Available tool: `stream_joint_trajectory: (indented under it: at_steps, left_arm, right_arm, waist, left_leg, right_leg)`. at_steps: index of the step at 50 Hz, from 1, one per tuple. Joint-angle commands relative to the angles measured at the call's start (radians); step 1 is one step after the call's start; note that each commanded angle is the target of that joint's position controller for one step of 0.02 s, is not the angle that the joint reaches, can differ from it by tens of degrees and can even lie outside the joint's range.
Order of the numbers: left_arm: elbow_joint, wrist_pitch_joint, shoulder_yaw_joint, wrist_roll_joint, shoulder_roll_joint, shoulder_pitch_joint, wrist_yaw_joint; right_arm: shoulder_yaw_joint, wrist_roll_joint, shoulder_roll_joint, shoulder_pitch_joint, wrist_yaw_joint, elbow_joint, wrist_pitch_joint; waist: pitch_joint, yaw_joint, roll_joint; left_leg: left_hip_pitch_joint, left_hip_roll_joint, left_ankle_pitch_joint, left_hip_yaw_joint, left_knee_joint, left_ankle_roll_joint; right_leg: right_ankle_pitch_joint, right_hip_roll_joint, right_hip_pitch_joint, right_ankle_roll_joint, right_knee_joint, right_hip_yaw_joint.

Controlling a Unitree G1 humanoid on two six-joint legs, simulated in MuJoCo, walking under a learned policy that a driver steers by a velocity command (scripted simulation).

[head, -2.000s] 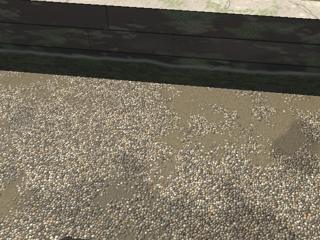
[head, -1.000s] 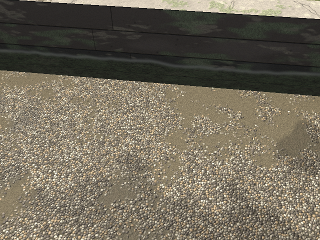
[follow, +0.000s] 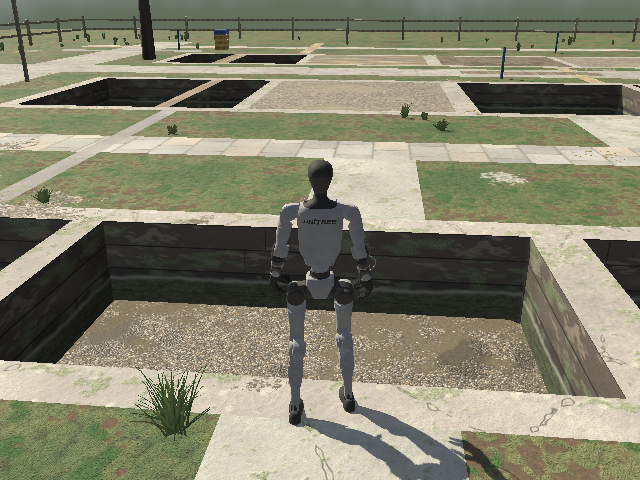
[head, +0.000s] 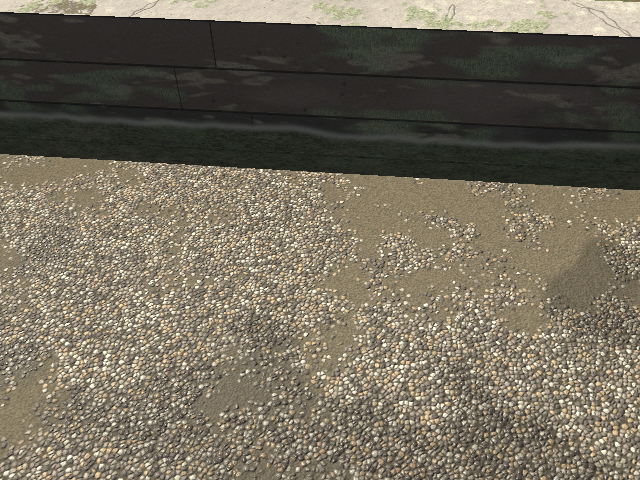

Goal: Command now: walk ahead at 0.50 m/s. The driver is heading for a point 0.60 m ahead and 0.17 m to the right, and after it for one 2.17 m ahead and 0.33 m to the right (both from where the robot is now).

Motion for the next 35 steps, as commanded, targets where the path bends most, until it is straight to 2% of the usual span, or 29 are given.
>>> stream_joint_trajectory:
  at_steps: [1,13,33,34,35]
  left_arm:
    - [-0.089,-0.015,0.019,0.003,0.103,-0.060,-0.002]
    - [-0.139,-0.018,0.009,0.010,0.124,-0.109,-0.013]
    - [-0.188,-0.025,0.010,0.013,0.142,-0.135,-0.022]
    - [-0.189,-0.024,0.015,0.007,0.155,-0.129,-0.010]
    - [-0.191,-0.023,0.014,0.007,0.149,-0.124,-0.005]
  right_arm:
    - [-0.019,-0.002,-0.101,-0.017,0.001,-0.083,-0.014]
    - [-0.010,-0.005,-0.125,-0.051,0.011,-0.148,-0.020]
    - [-0.009,-0.004,-0.143,-0.068,0.016,-0.212,-0.015]
    - [-0.009,0.000,-0.139,-0.065,0.009,-0.216,-0.010]
    - [-0.009,-0.002,-0.144,-0.061,0.006,-0.215,-0.010]
  waist:
    - [0.001,-0.001,-0.011]
    - [-0.035,-0.001,-0.011]
    - [-0.071,-0.005,-0.001]
    - [-0.063,-0.009,-0.035]
    - [-0.071,-0.004,-0.019]
  left_leg:
    - [-0.121,0.019,0.229,-0.049,-0.063,0.002]
    - [-0.133,0.035,0.225,-0.064,-0.062,-0.003]
    - [-0.116,0.050,0.314,-0.079,-0.040,-0.001]
    - [-0.140,0.044,0.329,-0.074,-0.044,-0.003]
    - [-0.141,0.043,0.334,-0.071,-0.047,-0.007]
  right_leg:
    - [0.288,-0.013,0.061,-0.052,-0.033,0.025]
    - [0.295,-0.030,0.071,-0.052,-0.044,0.047]
    - [0.341,-0.042,0.069,-0.053,-0.032,0.056]
    - [0.372,-0.031,0.096,-0.061,-0.017,0.046]
    - [0.384,-0.034,0.108,-0.062,-0.014,0.048]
